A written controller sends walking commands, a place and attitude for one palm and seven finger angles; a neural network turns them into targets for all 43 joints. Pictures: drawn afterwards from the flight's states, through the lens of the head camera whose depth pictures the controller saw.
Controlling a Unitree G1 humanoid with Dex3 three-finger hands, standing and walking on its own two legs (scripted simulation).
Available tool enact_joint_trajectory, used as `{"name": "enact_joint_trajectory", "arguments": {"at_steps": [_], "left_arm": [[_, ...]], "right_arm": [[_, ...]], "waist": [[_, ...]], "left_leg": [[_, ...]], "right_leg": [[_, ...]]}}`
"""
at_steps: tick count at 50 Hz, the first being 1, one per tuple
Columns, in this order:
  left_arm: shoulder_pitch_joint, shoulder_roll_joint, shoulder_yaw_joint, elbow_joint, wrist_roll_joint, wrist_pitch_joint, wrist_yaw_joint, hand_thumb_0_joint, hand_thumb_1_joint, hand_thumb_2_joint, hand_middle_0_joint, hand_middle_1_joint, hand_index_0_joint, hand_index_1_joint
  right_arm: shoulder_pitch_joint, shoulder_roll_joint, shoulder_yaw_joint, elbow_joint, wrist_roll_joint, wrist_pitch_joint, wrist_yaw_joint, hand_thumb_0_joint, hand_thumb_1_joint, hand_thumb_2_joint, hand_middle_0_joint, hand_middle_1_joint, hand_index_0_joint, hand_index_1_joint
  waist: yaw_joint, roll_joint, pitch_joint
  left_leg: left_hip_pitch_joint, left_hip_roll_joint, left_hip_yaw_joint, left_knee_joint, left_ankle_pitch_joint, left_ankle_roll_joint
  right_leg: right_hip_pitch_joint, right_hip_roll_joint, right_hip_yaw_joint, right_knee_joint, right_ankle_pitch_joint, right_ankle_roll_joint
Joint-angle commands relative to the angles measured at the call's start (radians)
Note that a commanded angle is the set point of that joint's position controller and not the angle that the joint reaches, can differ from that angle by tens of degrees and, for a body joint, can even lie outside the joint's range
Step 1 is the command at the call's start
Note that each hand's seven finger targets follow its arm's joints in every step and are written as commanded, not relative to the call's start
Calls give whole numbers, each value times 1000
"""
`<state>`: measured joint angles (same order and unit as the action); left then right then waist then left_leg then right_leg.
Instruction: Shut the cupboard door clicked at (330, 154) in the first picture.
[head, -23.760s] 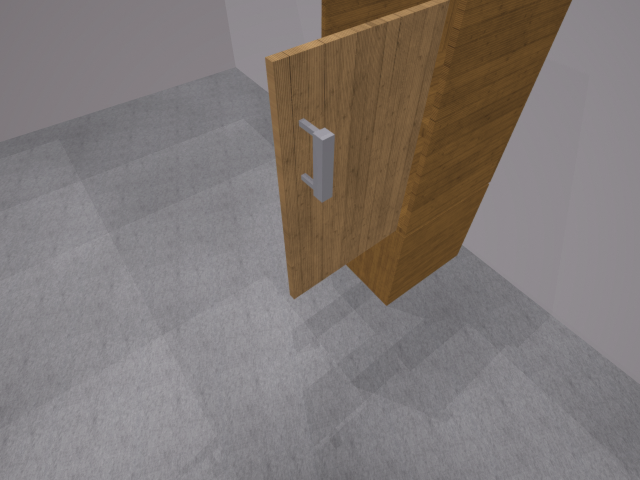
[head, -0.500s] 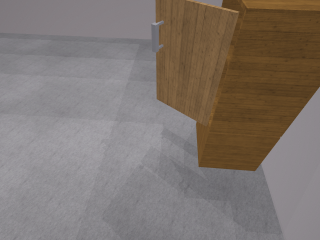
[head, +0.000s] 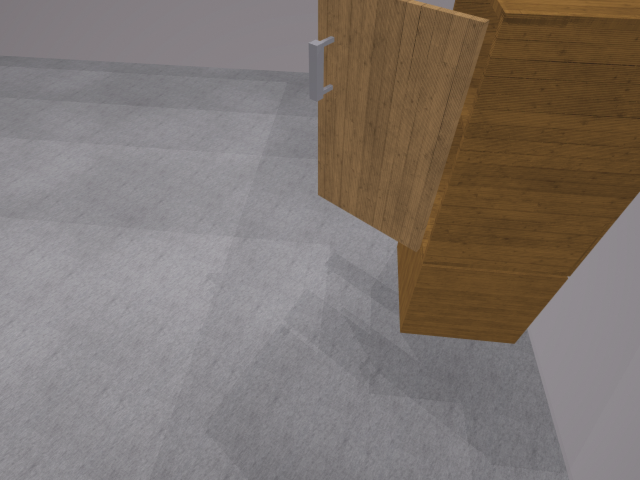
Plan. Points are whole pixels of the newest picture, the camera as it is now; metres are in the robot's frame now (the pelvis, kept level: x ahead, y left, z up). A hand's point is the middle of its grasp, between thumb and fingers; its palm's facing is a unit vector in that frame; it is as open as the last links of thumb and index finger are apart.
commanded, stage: walk to a spot facing it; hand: left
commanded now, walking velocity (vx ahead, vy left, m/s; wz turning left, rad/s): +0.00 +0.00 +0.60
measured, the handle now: (322, 68) +0.93 +0.03 +0.08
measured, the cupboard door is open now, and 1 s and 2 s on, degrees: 55 55 55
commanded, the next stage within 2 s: none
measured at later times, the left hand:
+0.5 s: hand out of the picture +0.04 +0.22 -0.16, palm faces +0.30 -0.92 -0.27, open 7.4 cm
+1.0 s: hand out of the picture -0.08 +0.20 -0.18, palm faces +0.60 -0.75 -0.28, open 7.4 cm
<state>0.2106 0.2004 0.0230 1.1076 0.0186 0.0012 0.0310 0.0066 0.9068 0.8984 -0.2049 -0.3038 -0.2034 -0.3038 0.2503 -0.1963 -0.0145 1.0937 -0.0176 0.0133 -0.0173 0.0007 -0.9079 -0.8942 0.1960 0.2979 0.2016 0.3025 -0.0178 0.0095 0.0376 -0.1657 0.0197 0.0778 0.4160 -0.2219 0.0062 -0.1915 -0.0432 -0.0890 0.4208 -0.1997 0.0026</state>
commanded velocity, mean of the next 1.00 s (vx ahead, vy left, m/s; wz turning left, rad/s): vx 0.07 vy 0.00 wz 0.60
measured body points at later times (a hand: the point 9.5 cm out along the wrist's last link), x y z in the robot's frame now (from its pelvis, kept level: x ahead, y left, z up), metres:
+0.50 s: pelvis -0.01 -0.02 +0.00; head +0.04 +0.00 +0.44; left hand +0.02 +0.26 -0.14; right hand +0.07 -0.25 -0.16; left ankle +0.00 +0.11 -0.74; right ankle +0.00 -0.16 -0.72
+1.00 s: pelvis +0.01 -0.01 -0.02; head +0.05 +0.03 +0.43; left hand -0.11 +0.24 -0.16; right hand +0.23 -0.16 -0.15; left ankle -0.08 +0.09 -0.74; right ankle +0.06 -0.13 -0.69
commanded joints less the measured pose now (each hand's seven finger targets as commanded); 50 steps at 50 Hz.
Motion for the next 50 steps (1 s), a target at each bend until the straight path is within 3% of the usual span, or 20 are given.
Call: {"name": "enact_joint_trajectory", "arguments": {"at_steps": [1,5,7,8,9,10,13,21,24,25,26,27,28,32,37,40,41,42,43,50], "left_arm": [[70,152,50,-61,-1,5,6,0,900,900,-200,-300,-200,-300],[28,172,74,-127,7,12,10,0,900,900,-200,-300,-200,-300],[-6,167,81,-156,11,17,11,0,900,900,-200,-300,-200,-300],[-4,148,81,-175,6,24,5,0,900,900,-200,-300,-200,-300],[-15,109,76,-195,-1,33,4,0,900,900,-200,-300,-200,-300],[-65,102,70,-224,4,41,7,0,900,900,-200,-300,-200,-300],[-56,100,73,-234,5,27,-3,0,900,900,-200,-300,-200,-300],[-51,82,65,-279,-3,27,-5,0,900,900,-200,-300,-200,-300],[69,116,77,-255,-7,21,1,0,900,900,-200,-300,-200,-300],[101,170,89,-252,1,16,7,0,900,900,-200,-300,-200,-300],[94,261,107,-265,17,11,14,0,900,900,-200,-300,-200,-300],[14,280,94,-291,13,17,15,0,900,900,-200,-300,-200,-300],[-41,246,95,-306,11,12,15,0,900,900,-200,-300,-200,-300],[-63,182,78,-300,14,-7,13,0,900,900,-200,-300,-200,-300],[68,246,99,-268,17,0,8,0,900,900,-200,-300,-200,-300],[77,245,99,-274,4,5,0,0,900,900,-200,-300,-200,-300],[92,205,94,-293,-3,9,-5,0,900,900,-200,-300,-200,-300],[57,134,68,-339,-2,7,-15,0,900,900,-200,-300,-200,-300],[-46,138,62,-387,8,12,-16,0,900,900,-200,-300,-200,-300],[-48,119,71,-337,6,0,-55,0,900,900,-200,-300,-200,-300]], "right_arm": [[39,-68,-21,-58,1,11,3,0,-900,-900,200,300,200,300],[42,-65,-40,-105,-4,29,9,0,-900,-900,200,300,200,300],[60,-76,-47,-121,-2,26,17,0,-900,-900,200,300,200,300],[81,-102,-53,-126,-7,22,18,0,-900,-900,200,300,200,300],[112,-164,-63,-131,-22,16,12,0,-900,-900,200,300,200,300],[154,-198,-72,-121,-30,13,-3,0,-900,-900,200,300,200,300],[104,-191,-68,-144,-21,0,-19,0,-900,-900,200,300,200,300],[50,-205,-87,-184,-23,18,-10,0,-900,-900,200,300,200,300],[-18,-194,-97,-222,-11,29,-3,0,-900,-900,200,300,200,300],[-24,-155,-96,-236,-2,34,3,0,-900,-900,200,300,200,300],[-8,-95,-92,-256,2,33,9,0,-900,-900,200,300,200,300],[-12,-131,-103,-260,-13,34,13,0,-900,-900,200,300,200,300],[10,-121,-101,-259,-16,42,20,0,-900,-900,200,300,200,300],[-37,-106,-83,-259,1,40,42,0,-900,-900,200,300,200,300],[-124,-91,-61,-289,5,31,47,0,-900,-900,200,300,200,300],[-37,-136,-67,-268,-2,21,44,0,-900,-900,200,300,200,300],[21,-220,-85,-256,-12,11,41,0,-900,-900,200,300,200,300],[105,-327,-111,-245,-18,10,35,0,-900,-900,200,300,200,300],[164,-341,-112,-220,-21,10,21,0,-900,-900,200,300,200,300],[-26,-257,-84,-259,-23,-13,9,0,-900,-900,200,300,200,300]], "waist": [[18,-91,11],[6,-165,-9],[-15,-109,-4],[-21,46,11],[-40,272,38],[-65,335,30],[-17,105,-58],[-16,172,-94],[43,141,-115],[56,28,-95],[57,-236,-60],[38,-205,-23],[-7,-139,-36],[-25,-199,5],[42,-230,-34],[-9,-172,-91],[-38,35,-158],[-80,307,-182],[-119,196,-149],[-20,172,-44]], "left_leg": [[-127,29,-59,62,46,-8],[-145,22,-37,282,-127,-20],[-103,60,-60,196,-70,-15],[-91,114,-172,71,62,15],[-109,233,-452,-92,145,71],[-59,301,-604,-193,187,125],[2,264,-493,-105,296,170],[-39,161,-490,-86,238,149],[-194,80,-466,-35,103,87],[-340,4,-407,53,-79,32],[-493,-132,-218,315,-276,-43],[-442,-113,-173,586,-354,-47],[-430,-67,-176,727,-313,-40],[-402,-4,-90,690,-232,-67],[-272,-29,22,332,-218,-53],[-35,-39,20,73,0,-25],[142,118,-176,17,189,42],[279,360,-513,-7,417,189],[242,415,-564,-47,262,257],[-39,181,-380,-105,-186,150]], "right_leg": [[3,-195,114,-80,9,-71],[-64,-301,107,-86,-8,-136],[-128,-293,39,2,-14,-104],[-188,-215,-30,120,-95,-47],[-252,-66,-82,329,-243,21],[-334,-9,3,526,-373,31],[-365,-24,113,675,-250,36],[-191,46,86,365,-243,50],[78,65,70,48,-84,39],[191,-49,176,-96,-142,3],[201,-324,486,-228,-296,-105],[19,-455,497,-239,-234,-173],[-24,-404,438,-194,-204,-188],[27,-273,132,-34,353,-135],[141,-282,61,77,564,-99],[57,-257,-4,240,490,-24],[-120,-190,-66,412,203,31],[-378,-58,-79,630,-465,78],[-462,-61,21,707,-505,60],[-282,-23,26,411,-257,55]]}}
